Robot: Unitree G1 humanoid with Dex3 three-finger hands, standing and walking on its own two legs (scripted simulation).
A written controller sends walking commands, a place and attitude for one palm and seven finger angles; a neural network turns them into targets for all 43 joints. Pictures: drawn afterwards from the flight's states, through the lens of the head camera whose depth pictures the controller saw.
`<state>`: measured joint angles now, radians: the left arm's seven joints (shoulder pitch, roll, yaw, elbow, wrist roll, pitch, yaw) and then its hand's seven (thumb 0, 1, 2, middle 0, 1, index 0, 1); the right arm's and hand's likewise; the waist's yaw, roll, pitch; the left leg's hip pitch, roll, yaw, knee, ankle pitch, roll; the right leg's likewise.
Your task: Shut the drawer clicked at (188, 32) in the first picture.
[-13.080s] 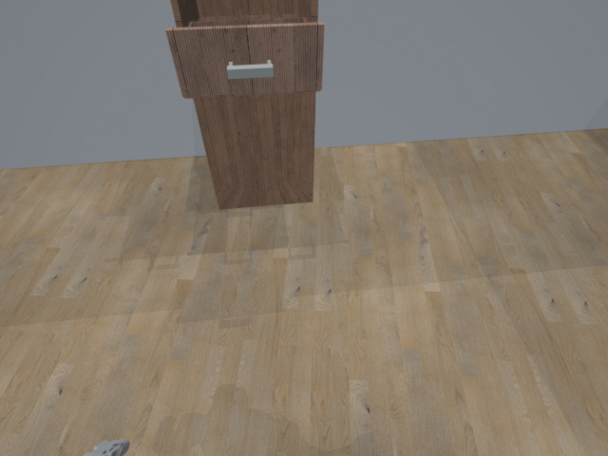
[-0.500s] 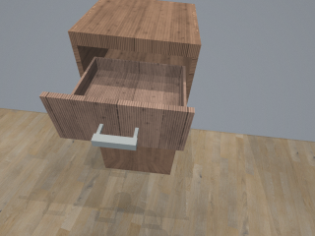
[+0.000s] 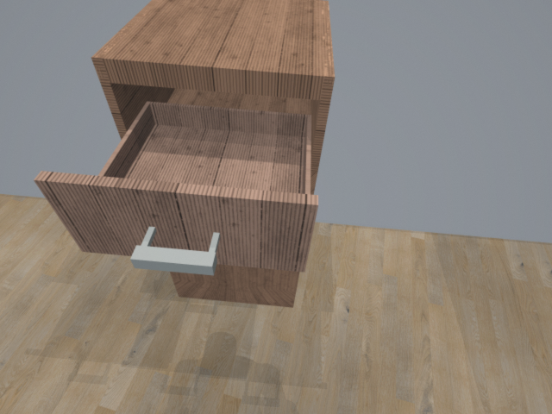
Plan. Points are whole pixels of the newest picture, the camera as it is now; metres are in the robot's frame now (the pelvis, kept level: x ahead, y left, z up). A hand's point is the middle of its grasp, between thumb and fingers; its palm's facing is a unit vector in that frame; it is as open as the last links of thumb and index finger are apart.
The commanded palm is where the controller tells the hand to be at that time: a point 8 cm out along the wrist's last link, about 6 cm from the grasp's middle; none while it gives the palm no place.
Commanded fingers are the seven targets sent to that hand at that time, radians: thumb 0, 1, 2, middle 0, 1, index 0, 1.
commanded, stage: come to a stop and stand still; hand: left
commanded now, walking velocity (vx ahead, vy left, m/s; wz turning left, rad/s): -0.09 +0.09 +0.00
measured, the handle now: (179, 248) +0.34 +0.18 +0.04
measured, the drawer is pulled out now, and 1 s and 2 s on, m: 0.28 0.28 0.28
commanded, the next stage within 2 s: look again from close up in 1.26 s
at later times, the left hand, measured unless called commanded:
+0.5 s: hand out of the picture -0.01 +0.19 -0.18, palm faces +0.00 -0.98 -0.21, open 7.4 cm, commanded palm none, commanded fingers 0.00 0.90 0.90 -0.20 -0.30 -0.20 -0.30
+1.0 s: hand out of the picture -0.10 +0.22 -0.17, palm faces +0.03 -0.98 -0.20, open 7.4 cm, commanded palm none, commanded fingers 0.00 0.90 0.90 -0.20 -0.30 -0.20 -0.30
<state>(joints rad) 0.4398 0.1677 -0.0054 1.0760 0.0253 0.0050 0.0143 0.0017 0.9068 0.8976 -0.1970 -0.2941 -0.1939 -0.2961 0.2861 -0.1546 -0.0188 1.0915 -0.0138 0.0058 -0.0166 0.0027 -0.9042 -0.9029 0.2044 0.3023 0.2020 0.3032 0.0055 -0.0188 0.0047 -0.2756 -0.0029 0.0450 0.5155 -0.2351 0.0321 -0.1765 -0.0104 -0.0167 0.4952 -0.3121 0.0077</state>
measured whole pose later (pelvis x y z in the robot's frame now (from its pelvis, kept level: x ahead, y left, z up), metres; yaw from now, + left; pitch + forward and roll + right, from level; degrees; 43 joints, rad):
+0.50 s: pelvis -0.02 +0.01 -0.01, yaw -1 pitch -3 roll -1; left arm 0.32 0.18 -0.01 0.99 0.02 -0.01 0.05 0.01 0.91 0.90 -0.20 -0.29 -0.20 -0.30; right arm 0.19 -0.17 -0.02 0.98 -0.01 0.01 -0.01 0.00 -0.91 -0.90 0.20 0.30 0.20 0.30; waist 0.00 0.00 0.05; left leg -0.30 0.00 0.05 0.60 -0.24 0.03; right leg -0.20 0.00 0.00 0.56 -0.31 0.02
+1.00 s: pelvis -0.06 +0.04 +0.00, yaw +1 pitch -2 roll -1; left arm 0.38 0.18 -0.01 1.05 0.03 0.02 0.02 0.00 0.91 0.90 -0.20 -0.29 -0.19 -0.30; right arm 0.22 -0.20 -0.02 1.03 -0.02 0.03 0.00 0.00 -0.90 -0.90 0.20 0.30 0.20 0.30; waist 0.02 0.01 0.04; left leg -0.32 -0.07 0.05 0.44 -0.15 0.08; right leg -0.25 -0.02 0.08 0.51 -0.32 -0.01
